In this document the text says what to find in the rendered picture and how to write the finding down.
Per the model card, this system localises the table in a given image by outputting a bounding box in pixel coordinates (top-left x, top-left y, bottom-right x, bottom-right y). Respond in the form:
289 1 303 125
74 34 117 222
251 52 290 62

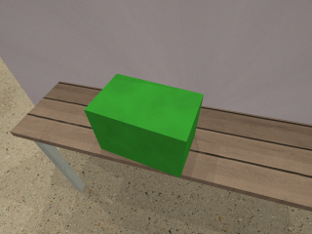
10 81 312 212

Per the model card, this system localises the carton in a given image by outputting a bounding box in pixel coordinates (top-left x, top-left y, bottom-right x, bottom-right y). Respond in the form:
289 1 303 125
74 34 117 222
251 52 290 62
84 73 204 178

